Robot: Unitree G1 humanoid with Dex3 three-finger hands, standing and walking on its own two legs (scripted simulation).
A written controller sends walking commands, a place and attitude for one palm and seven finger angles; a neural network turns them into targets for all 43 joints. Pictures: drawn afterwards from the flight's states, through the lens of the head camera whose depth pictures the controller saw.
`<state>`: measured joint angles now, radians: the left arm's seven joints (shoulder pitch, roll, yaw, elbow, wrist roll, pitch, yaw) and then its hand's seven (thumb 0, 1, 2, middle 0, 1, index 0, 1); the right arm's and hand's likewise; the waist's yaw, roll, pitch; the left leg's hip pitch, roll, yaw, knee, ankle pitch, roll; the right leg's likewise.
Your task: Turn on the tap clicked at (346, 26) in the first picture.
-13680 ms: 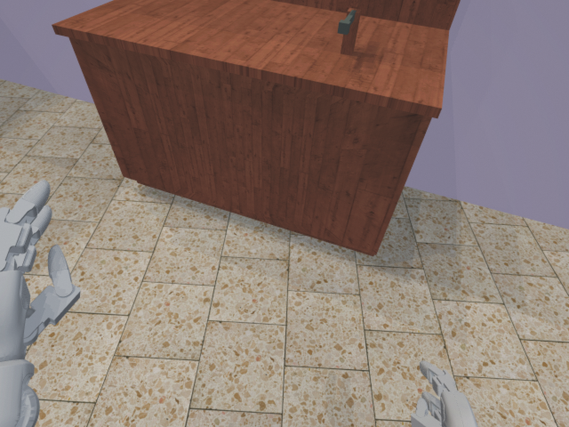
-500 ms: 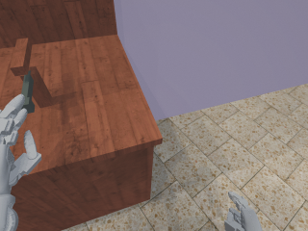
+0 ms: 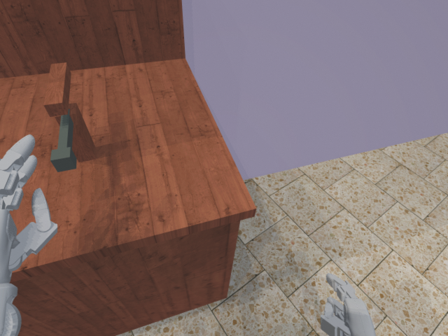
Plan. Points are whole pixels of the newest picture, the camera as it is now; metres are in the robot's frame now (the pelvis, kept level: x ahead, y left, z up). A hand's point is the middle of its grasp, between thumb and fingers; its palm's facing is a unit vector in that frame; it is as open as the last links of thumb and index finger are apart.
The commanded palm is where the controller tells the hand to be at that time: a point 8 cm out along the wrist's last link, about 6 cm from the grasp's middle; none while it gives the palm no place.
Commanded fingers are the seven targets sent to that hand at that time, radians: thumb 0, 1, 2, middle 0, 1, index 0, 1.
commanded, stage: come to a stop and stand still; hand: left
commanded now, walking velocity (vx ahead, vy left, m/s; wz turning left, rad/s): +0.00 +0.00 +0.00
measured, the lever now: (64, 159) +0.34 +0.30 +0.14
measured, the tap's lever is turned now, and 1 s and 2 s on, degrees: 0 0 0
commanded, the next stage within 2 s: look again from close up in 0.42 s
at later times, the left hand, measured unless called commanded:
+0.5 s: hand (36, 230) +0.20 +0.26 +0.16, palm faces +0.37 -0.85 -0.37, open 7.4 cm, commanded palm +0.15 +0.30 +0.17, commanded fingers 0.00 0.90 0.90 -0.20 -0.30 -0.20 -0.30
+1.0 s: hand (40, 233) +0.21 +0.26 +0.15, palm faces +0.39 -0.82 -0.41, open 7.4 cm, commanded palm +0.14 +0.28 +0.17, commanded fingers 0.00 0.90 0.90 -0.20 -0.30 -0.20 -0.30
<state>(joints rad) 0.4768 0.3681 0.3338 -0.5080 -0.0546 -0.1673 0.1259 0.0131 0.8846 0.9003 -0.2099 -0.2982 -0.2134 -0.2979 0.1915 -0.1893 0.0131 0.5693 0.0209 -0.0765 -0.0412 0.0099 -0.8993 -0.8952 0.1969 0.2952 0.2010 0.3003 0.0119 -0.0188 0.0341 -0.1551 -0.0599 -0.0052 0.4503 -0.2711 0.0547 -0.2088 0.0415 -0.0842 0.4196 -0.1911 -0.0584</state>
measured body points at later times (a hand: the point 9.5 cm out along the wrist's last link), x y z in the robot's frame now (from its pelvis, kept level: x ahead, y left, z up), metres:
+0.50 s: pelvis -0.01 +0.02 +0.00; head +0.00 +0.03 +0.45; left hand +0.18 +0.30 +0.18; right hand +0.15 -0.21 -0.08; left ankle -0.02 +0.08 -0.74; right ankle +0.02 -0.08 -0.74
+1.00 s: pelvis -0.01 -0.01 -0.01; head +0.04 +0.01 +0.44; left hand +0.18 +0.30 +0.17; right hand +0.17 -0.24 -0.09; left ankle -0.02 +0.08 -0.74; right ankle +0.02 -0.08 -0.74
